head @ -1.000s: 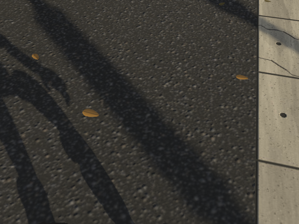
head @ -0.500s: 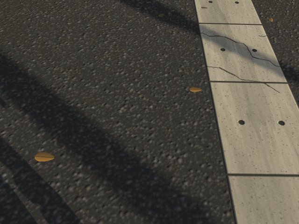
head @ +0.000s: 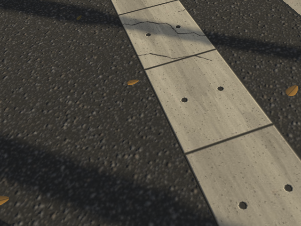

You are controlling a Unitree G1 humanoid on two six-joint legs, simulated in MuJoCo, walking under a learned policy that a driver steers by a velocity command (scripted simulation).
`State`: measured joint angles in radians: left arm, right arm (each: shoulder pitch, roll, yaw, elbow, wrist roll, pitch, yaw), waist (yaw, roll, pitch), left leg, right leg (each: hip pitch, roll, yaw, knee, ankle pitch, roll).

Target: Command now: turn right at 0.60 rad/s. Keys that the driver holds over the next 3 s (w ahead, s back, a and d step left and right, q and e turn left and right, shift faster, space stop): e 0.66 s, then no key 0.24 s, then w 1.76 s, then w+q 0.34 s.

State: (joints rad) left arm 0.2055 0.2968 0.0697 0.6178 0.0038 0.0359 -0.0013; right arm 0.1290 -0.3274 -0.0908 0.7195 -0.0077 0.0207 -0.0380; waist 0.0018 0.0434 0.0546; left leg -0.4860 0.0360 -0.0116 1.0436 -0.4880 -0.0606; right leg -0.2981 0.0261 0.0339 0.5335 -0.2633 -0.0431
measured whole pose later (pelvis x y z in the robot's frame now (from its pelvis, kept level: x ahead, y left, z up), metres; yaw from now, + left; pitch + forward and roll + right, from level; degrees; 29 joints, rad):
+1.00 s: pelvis -0.02 -0.03 +0.01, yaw -29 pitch +1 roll +1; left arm 0.18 0.25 0.03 0.65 0.00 0.01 0.01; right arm 0.19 -0.34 -0.08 0.78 0.01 0.02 -0.01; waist -0.01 0.05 0.03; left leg -0.44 0.05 0.01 0.99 -0.38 -0.07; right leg -0.21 0.03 0.02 0.42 -0.22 -0.06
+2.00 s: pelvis +0.35 -0.22 +0.00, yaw -29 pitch +1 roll -1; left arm 0.24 0.27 0.05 0.77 0.00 -0.08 -0.03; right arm 0.26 -0.32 -0.03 0.78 0.02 -0.07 0.00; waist 0.01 0.04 0.05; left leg -0.49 0.09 -0.05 1.14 -0.32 0.01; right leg -0.25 0.07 -0.05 0.37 -0.14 -0.07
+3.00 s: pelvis +0.85 -0.46 +0.00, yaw -21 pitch +1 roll -1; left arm 0.13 0.26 0.05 0.79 0.00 -0.10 -0.02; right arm 0.35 -0.31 -0.06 0.85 0.03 -0.05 -0.01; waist -0.02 0.04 0.03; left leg -0.37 0.02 -0.06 1.13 -0.40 0.03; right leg -0.33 0.00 -0.07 0.47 -0.16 -0.02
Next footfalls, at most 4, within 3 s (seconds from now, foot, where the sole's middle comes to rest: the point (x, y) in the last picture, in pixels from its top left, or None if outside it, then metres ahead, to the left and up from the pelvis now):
0.38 left None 0.08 0.12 -0.77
0.80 right None -0.03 -0.13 -0.77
1.32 left None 0.18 0.03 -0.77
1.82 right None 0.38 -0.33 -0.77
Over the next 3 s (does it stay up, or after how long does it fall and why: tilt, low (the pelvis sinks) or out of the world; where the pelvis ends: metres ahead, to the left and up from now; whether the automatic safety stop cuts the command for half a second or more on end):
stays up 0.85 -0.46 0.00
